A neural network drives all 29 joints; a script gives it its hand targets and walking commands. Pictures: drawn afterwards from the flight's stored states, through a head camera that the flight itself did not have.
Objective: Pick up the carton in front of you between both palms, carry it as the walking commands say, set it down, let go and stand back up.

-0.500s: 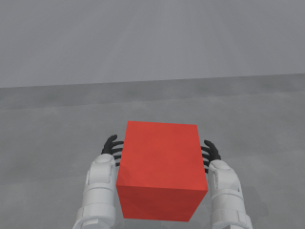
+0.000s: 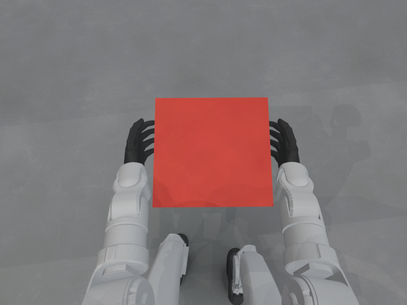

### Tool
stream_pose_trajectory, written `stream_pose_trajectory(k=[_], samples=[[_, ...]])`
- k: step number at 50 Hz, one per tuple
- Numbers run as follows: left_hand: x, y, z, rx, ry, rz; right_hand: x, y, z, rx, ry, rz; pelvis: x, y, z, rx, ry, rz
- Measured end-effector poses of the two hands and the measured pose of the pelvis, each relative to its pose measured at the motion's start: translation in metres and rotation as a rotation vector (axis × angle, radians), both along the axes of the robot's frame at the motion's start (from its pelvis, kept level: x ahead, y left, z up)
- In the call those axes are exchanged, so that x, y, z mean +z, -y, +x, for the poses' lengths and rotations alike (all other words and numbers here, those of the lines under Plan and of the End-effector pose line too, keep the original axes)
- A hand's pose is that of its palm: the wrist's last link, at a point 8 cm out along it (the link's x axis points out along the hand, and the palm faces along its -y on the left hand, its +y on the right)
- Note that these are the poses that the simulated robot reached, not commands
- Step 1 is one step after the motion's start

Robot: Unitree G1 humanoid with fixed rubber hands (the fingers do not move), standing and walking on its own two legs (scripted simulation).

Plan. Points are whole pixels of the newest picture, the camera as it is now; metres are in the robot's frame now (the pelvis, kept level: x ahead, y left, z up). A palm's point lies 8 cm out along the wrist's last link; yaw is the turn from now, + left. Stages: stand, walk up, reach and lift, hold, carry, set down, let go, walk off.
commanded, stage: set down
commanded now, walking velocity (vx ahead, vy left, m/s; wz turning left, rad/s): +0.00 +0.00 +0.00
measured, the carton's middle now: (210, 160) +0.41 +0.03 -0.15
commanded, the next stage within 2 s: none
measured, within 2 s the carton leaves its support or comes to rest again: neither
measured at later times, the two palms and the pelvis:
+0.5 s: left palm (150, 156) +0.42 +0.19 -0.21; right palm (265, 147) +0.47 -0.11 -0.21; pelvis -0.03 +0.01 -0.13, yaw +0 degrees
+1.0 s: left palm (160, 160) +0.45 +0.19 -0.37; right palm (250, 145) +0.53 -0.09 -0.37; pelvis -0.04 +0.00 -0.23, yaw +1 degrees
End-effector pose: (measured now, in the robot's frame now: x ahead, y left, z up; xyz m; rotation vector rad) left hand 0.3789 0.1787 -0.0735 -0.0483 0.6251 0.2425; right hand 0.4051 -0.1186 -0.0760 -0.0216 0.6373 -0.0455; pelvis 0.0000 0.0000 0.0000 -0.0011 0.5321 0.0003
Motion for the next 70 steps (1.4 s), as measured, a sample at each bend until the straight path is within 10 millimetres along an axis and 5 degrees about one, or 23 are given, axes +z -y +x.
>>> stream_pose_trajectory(k=[11,32,58,70], samples=[[-0.044,-0.004,0.025,0.033,-0.037,-0.016,-0.045,-0.004,0.032,0.022,-0.039,0.005,-0.051,-0.002,-0.012,-0.013,-0.125,0.006],[-0.182,-0.01,0.053,0.094,-0.057,-0.014,-0.178,-0.013,0.084,0.111,-0.055,-0.03,-0.158,-0.009,-0.034,-0.013,-0.293,0.008],[-0.34,-0.019,0.08,0.17,-0.108,0.002,-0.34,-0.029,0.138,0.243,-0.094,-0.073,-0.256,0.004,-0.043,-0.021,-0.259,0.055],[-0.365,-0.031,0.103,0.153,-0.12,0.007,-0.382,-0.038,0.156,0.277,-0.101,-0.073,-0.287,0.006,-0.035,-0.003,-0.228,0.07]])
